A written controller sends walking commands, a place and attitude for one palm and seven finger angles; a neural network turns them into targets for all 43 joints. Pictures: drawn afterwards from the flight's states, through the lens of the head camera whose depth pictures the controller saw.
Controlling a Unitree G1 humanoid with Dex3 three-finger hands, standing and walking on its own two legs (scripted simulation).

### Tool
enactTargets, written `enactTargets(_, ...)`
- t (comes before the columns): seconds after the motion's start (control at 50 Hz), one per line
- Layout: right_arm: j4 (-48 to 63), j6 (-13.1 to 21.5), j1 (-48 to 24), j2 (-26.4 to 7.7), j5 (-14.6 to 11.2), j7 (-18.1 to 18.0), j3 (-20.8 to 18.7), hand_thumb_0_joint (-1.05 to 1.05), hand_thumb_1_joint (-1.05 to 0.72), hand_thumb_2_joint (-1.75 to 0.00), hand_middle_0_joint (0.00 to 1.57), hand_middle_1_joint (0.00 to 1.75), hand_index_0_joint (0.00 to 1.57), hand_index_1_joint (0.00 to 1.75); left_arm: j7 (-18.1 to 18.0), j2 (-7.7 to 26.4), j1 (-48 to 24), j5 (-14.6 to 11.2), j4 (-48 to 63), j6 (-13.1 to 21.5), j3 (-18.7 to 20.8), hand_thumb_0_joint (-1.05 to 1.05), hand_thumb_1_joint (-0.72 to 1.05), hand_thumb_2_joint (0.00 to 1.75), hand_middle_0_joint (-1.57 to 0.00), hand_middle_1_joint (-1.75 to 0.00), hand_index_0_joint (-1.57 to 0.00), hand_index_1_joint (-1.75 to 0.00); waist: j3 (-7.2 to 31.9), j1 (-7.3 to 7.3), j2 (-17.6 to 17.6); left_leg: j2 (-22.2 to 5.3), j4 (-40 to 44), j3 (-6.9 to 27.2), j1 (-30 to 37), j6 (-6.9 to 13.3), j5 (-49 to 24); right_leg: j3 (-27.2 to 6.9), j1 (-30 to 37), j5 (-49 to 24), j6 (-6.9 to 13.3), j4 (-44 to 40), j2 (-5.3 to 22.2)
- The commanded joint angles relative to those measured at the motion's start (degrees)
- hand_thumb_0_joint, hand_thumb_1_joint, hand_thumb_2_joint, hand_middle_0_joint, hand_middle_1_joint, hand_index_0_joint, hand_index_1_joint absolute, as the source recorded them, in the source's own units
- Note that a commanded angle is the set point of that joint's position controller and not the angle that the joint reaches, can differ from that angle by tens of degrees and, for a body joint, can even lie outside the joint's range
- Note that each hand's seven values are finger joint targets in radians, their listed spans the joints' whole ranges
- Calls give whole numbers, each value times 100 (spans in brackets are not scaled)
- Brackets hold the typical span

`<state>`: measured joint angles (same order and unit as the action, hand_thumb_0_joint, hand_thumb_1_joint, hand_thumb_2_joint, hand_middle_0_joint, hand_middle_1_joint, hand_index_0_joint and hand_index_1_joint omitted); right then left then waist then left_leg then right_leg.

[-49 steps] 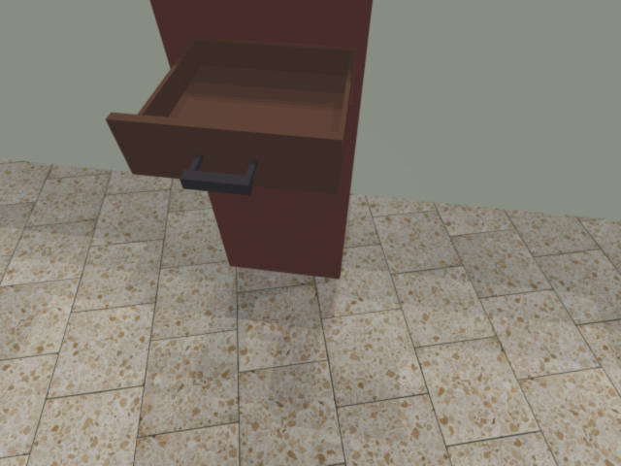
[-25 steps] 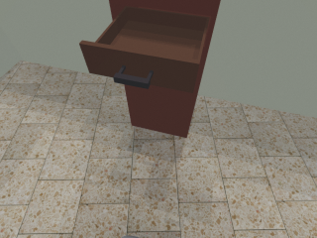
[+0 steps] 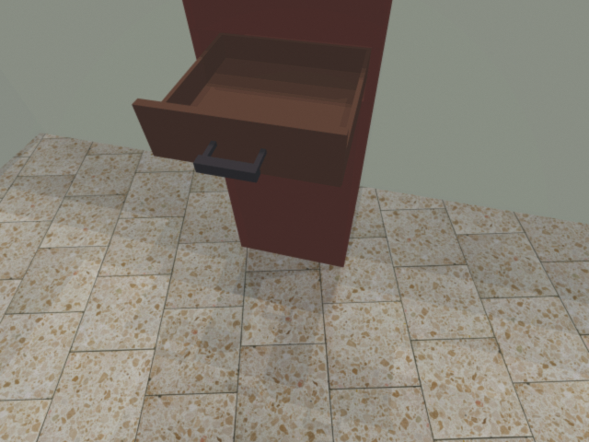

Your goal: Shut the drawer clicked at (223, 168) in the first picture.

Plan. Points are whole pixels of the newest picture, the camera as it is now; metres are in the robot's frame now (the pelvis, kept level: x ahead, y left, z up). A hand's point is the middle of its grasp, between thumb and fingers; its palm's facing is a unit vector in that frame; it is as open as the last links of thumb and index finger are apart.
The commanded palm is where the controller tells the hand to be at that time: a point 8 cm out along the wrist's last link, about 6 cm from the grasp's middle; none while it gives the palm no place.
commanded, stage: look at it before walking up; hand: left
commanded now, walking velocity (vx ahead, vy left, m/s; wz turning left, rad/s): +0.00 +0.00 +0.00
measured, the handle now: (231, 159) +0.55 +0.15 +0.05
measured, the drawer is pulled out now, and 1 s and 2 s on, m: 0.30 0.30 0.30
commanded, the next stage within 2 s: turn to face it in 0.26 s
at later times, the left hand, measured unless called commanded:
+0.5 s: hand out of the picture +0.04 +0.17 -0.18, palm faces +0.01 -0.98 -0.21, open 7.4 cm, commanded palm none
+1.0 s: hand out of the picture +0.06 +0.20 -0.17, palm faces -0.05 -0.97 -0.23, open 7.4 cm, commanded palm none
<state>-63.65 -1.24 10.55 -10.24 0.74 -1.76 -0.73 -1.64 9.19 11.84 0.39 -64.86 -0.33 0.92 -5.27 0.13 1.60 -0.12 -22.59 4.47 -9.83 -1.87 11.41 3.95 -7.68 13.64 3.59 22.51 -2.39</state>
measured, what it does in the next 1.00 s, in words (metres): stands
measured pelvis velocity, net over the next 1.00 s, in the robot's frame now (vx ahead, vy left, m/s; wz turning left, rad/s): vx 0.00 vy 0.01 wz -0.09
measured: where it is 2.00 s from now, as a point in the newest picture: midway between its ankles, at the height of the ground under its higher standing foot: outside the picture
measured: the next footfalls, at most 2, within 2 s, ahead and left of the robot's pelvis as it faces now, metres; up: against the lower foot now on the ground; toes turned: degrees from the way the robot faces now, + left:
right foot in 1.36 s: +0.19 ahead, -0.15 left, +0.00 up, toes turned -10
left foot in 1.56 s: +0.19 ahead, +0.10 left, +0.00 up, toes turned -2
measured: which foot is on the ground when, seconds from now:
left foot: down 0.00-1.00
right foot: down 0.00-1.00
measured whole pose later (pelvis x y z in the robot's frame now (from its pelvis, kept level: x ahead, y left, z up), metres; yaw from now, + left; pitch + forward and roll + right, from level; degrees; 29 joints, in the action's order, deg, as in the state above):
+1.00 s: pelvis +0.00 +0.01 -0.01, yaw -5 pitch -1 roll +0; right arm -60.6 -1.6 14.4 -10.9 1.4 -1.5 -2.5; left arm 0.0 11.5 12.4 1.3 -59.1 -1.2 3.8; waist -3.9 -0.3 0.7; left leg -2.0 -36.9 -0.5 -15.3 -0.2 23.7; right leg -0.7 -11.1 15.2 4.1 27.0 -4.5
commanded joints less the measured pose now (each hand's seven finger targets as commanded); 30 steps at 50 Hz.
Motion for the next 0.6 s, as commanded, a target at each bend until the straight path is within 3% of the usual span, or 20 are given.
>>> enactTargets(0.0, 105, 67, 405, -491, 9, -73, -85, 0, -90, -90, 20, 30, 20, 30, -63, 819, 284, -8, 185, 101, 186, 0, 90, 90, -20, -30, -20, -30, 189, -26, -333, -444, 119, 88, 33, 198, -816, -722, -15, -722, -104, -691, 904)
enactTargets(0.06, 44, 79, 513, -452, 21, -82, -70, 0, -90, -90, 20, 30, 20, 30, -65, 782, 258, -22, 196, 100, 193, 0, 90, 90, -20, -30, -20, -30, 223, -41, -79, -462, 140, 93, -32, 187, -886, -741, 95, -850, -72, -645, 905)
enactTargets(0.1, 38, 87, 571, -405, 16, -95, -74, 0, -90, -90, 20, 30, 20, 30, -72, 783, 323, -22, 199, 101, 207, 0, 90, 90, -20, -30, -20, -30, 278, -11, -261, -461, 110, 61, -35, 193, -902, -720, 176, -972, -117, -638, 868)
enactTargets(0.28, -8, 93, 810, -317, 7, -138, -71, 0, -90, -90, 20, 30, 20, 30, -86, 734, 383, -40, 241, 80, 220, 0, 90, 90, -20, -30, -20, -30, 308, -22, -175, -465, 33, -3, -118, 178, -1004, -698, 334, -1561, -155, -518, 889)
enactTargets(0.3, -5, 87, 807, -290, 2, -145, -75, 0, -90, -90, 20, 30, 20, 30, -94, 721, 425, -35, 250, 79, 220, 0, 90, 90, -20, -30, -20, -30, 247, -9, -315, -462, 19, -16, -95, 186, -952, -694, 254, -1487, -194, -549, 841)
enactTargets(0.38, -13, 65, 887, -277, 14, -159, -87, 0, -90, -90, 20, 30, 20, 30, -82, 702, 393, -33, 281, 50, 233, 0, 90, 90, -20, -30, -20, -30, 159, -50, -121, -495, -33, -52, -142, 179, -835, -798, 152, -1380, -139, -542, 842)
enactTargets(0.58, 182, 15, 786, -428, 21, -204, -223, 0, -90, -90, 20, 30, 20, 30, -6, 816, 294, 25, 483, -66, 396, 0, 90, 90, -20, -30, -20, -30, 206, -72, -199, -639, -391, -170, -278, 245, -491, -1134, -201, -1338, 75, -174, 801)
